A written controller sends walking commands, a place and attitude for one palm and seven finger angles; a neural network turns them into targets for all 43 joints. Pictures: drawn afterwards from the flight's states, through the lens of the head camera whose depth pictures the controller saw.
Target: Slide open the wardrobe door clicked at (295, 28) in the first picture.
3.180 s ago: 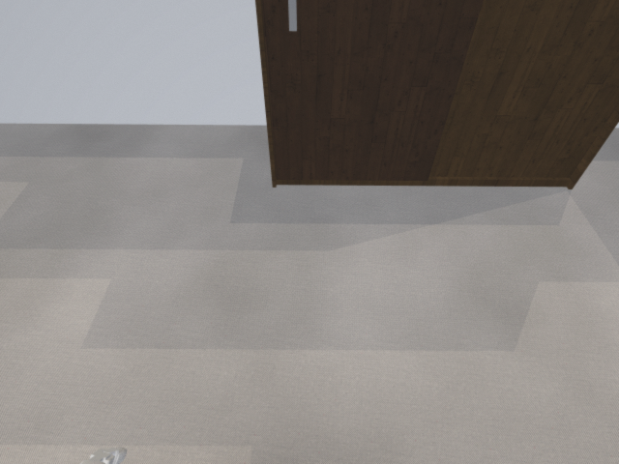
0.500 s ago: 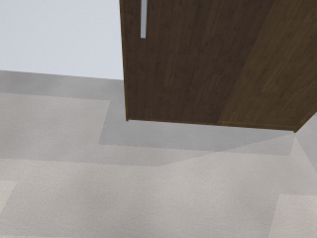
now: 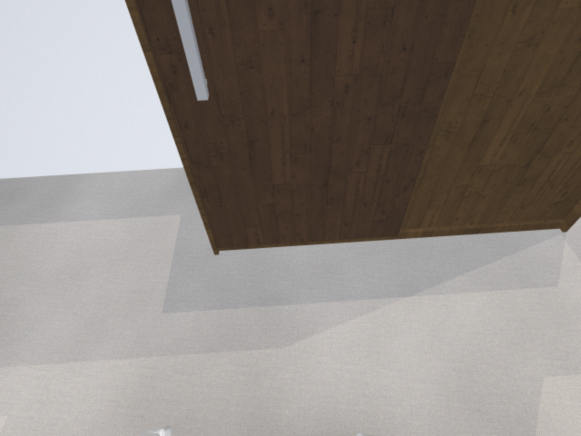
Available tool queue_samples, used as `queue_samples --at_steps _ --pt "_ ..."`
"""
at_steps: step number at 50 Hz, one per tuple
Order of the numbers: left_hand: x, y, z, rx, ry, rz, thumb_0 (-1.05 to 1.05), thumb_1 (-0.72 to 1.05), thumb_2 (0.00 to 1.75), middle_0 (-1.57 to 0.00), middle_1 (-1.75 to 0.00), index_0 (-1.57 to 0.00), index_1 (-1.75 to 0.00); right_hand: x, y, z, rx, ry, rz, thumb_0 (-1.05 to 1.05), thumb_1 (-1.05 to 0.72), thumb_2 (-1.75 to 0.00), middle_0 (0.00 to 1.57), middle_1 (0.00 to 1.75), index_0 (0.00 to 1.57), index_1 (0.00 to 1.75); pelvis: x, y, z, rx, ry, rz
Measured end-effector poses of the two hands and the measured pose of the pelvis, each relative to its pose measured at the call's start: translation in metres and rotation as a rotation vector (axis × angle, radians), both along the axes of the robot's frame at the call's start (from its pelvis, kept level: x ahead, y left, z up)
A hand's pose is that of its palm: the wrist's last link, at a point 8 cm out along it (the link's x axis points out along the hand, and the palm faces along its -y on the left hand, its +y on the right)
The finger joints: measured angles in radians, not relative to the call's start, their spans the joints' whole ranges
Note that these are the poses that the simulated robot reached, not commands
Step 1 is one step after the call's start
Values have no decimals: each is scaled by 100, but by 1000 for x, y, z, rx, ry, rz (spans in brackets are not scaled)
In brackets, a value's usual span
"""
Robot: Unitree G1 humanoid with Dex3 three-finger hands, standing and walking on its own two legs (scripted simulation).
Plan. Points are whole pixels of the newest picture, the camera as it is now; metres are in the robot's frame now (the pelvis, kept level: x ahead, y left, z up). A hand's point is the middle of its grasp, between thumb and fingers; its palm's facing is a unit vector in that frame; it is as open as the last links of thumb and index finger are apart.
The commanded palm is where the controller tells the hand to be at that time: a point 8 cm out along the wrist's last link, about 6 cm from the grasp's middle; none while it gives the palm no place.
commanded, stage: take the last steps up to it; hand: left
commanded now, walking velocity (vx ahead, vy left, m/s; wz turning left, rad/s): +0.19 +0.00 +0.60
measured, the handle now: (188, 27) +0.87 +0.24 +0.16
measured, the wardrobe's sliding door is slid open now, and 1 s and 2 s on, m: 0.00 0.00 0.00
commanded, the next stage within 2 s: come to a stop and stand still in 0.98 s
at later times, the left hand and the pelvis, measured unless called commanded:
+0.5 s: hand out of the picture +0.12 +0.22 -0.17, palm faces +0.16 -0.98 -0.13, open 7.4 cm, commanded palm none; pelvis +0.17 +0.06 +0.02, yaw +5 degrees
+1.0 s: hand (205, 282) +0.42 +0.19 -0.15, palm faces +0.09 -0.98 -0.19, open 7.4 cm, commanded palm none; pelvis +0.33 +0.02 +0.00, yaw +6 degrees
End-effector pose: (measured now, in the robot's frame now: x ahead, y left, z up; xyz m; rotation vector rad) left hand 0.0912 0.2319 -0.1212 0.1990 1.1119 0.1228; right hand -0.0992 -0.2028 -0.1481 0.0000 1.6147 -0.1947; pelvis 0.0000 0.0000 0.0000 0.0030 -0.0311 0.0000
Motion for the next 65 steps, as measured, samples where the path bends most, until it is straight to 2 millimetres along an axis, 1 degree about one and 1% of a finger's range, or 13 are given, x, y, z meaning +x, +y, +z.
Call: queue_samples --at_steps 5,11,16,19,21,24,34,41,46,50,56,61,65 --pt "5 -3 8 7 31 83 -1 95 90 -20 -30 -20 -30 107 -22 10 -41 -166 74 1 -91 -90 20 30 20 30 36 -5 14 -13 7 41" --pt "-7 0 0 -36 145 139 -1 94 90 -20 -30 -20 -30 226 -26 26 -86 -337 173 1 -93 -90 19 30 20 30 78 5 18 -29 13 73" --pt "-26 6 -20 -105 269 218 0 92 90 -20 -30 -20 -30 309 -7 36 -115 -415 271 1 -93 -90 19 30 20 30 118 26 11 -49 6 92" --pt "-31 15 -34 -135 357 244 0 91 90 -20 -30 -20 -30 346 11 36 -135 -466 306 0 -92 -90 19 30 20 30 140 42 2 -39 -2 93" --pt "-24 22 -32 -137 393 239 0 91 90 -20 -30 -20 -30 356 21 38 -139 -479 300 0 -92 -90 19 30 20 30 151 50 4 -36 -5 87" --pt "3 37 -23 -128 380 226 0 91 90 -20 -30 -20 -30 356 36 41 -129 -451 273 0 -91 -90 19 30 20 30 167 58 13 -28 -2 86" --pt "131 65 -1 -68 200 189 0 91 90 -20 -30 -19 -30 322 50 35 -84 -235 179 0 -93 -90 20 30 20 30 226 67 25 -2 4 93" --pt "230 51 6 -41 107 114 0 91 90 -20 -30 -19 -30 304 55 24 -13 -87 96 0 -91 -90 20 30 20 30 272 52 21 15 -1 85" --pt "300 27 2 -20 21 62 0 91 90 -20 -30 -19 -30 312 43 7 25 -2 57 0 -91 -90 20 30 20 30 313 30 6 29 -3 83" --pt "316 10 0 -30 -9 95 0 91 90 -20 -30 -20 -30 350 23 -1 23 1 95 0 -91 -90 20 30 20 30 332 20 2 1 -11 103" --pt "309 19 11 6 28 181 -3 96 90 -20 -30 -20 -30 453 0 10 -31 -180 171 0 -91 -90 20 30 20 30 358 16 16 -9 8 118" --pt "289 24 5 -14 134 194 -2 94 90 -20 -30 -20 -30 529 2 21 -71 -326 220 0 -92 -90 19 30 20 30 373 25 19 -11 7 102" --pt "274 31 -11 -49 204 224 -1 92 90 -20 -30 -20 -30 568 13 24 -101 -399 254 0 -92 -90 19 30 20 30 382 40 12 -33 -9 99"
